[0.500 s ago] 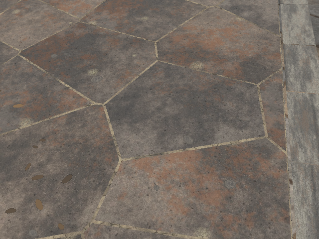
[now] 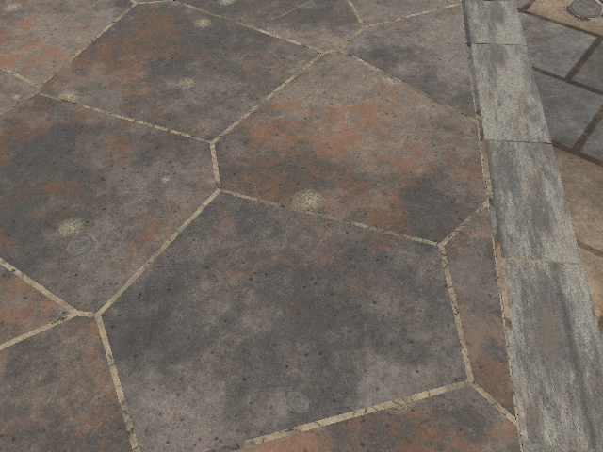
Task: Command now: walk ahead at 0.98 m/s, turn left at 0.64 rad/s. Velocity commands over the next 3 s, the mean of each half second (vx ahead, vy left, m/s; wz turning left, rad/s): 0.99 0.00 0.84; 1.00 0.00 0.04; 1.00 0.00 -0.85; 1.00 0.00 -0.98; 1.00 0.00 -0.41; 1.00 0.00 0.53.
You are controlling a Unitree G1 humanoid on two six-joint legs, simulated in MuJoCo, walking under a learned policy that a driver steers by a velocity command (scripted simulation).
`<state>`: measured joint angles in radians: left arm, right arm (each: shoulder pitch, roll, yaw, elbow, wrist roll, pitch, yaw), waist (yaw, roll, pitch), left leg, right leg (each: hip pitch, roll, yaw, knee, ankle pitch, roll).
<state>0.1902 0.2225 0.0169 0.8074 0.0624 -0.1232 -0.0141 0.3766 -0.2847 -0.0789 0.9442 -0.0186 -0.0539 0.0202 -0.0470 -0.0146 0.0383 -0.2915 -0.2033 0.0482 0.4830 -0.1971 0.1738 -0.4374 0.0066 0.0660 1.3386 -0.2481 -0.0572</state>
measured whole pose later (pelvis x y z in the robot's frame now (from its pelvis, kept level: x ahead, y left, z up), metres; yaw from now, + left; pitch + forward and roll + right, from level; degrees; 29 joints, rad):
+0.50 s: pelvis +0.45 -0.01 +0.01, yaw +26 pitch +3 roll -3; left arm 0.32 0.32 0.07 0.81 0.03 -0.11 0.00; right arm 0.20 -0.37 -0.09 0.74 -0.03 -0.02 0.05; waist 0.02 0.05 0.01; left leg -0.62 0.03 0.00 1.29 -0.26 0.11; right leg -0.18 -0.01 -0.14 0.41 -0.27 0.02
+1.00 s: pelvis +0.84 +0.23 +0.01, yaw +26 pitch +0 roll +1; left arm 0.25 0.28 0.04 0.82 0.01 -0.02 -0.05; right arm 0.44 -0.28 -0.05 0.90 -0.02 -0.11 0.02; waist -0.02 -0.04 0.02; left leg 0.02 -0.08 0.18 0.29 -0.32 0.08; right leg -0.73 -0.12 0.01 1.16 -0.10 -0.08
